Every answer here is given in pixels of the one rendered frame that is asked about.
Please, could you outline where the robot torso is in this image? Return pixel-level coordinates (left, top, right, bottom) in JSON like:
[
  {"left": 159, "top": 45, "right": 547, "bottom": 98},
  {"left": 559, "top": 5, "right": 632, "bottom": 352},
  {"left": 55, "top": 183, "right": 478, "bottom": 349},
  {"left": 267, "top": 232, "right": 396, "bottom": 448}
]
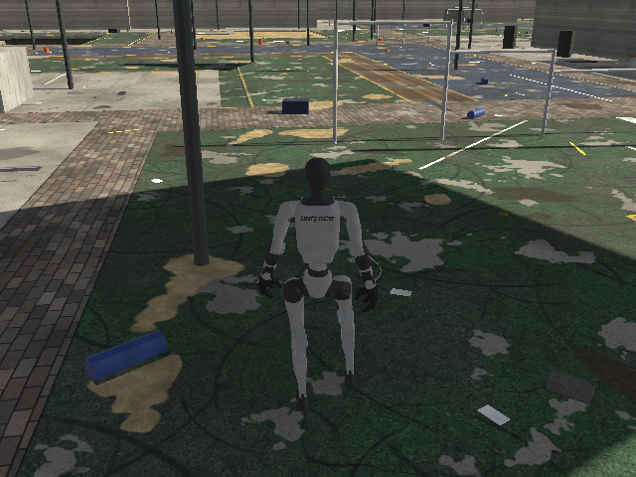
[{"left": 294, "top": 196, "right": 341, "bottom": 298}]

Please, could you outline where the robot right forearm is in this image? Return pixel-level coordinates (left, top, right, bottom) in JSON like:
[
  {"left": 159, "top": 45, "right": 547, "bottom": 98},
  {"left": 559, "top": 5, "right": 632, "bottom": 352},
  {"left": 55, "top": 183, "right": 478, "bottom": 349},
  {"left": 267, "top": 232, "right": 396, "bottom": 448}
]
[{"left": 355, "top": 241, "right": 376, "bottom": 289}]

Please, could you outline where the left robot hand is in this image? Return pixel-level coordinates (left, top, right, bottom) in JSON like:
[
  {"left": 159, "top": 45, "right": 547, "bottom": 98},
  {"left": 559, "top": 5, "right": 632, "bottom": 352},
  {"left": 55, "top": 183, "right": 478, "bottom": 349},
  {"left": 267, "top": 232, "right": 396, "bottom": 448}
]
[{"left": 258, "top": 276, "right": 281, "bottom": 298}]

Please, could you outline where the right robot upper arm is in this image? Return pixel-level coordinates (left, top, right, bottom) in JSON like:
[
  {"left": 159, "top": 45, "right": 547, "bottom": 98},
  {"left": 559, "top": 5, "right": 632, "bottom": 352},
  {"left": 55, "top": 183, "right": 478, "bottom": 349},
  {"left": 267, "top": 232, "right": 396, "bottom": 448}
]
[{"left": 338, "top": 201, "right": 365, "bottom": 257}]

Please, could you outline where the robot right shin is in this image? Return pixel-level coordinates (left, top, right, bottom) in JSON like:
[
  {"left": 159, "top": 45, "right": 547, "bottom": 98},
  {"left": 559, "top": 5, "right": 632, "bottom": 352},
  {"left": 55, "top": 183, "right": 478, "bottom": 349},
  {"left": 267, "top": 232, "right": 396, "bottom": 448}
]
[{"left": 341, "top": 308, "right": 355, "bottom": 375}]

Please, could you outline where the robot left forearm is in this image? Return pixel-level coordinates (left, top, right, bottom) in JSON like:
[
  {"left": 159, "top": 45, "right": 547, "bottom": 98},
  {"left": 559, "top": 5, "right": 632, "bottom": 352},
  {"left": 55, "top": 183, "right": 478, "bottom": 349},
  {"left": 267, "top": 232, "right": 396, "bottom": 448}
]
[{"left": 260, "top": 240, "right": 280, "bottom": 280}]

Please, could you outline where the left robot upper arm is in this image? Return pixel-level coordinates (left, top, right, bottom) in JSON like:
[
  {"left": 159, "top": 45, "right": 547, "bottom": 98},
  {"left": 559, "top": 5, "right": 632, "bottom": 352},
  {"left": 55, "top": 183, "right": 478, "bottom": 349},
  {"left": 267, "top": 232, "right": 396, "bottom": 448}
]
[{"left": 270, "top": 201, "right": 297, "bottom": 255}]

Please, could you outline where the right robot hand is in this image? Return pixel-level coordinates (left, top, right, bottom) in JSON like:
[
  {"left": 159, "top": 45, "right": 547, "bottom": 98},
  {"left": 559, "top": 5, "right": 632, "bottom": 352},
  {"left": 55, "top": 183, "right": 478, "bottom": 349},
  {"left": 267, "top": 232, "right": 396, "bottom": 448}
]
[{"left": 355, "top": 286, "right": 379, "bottom": 312}]

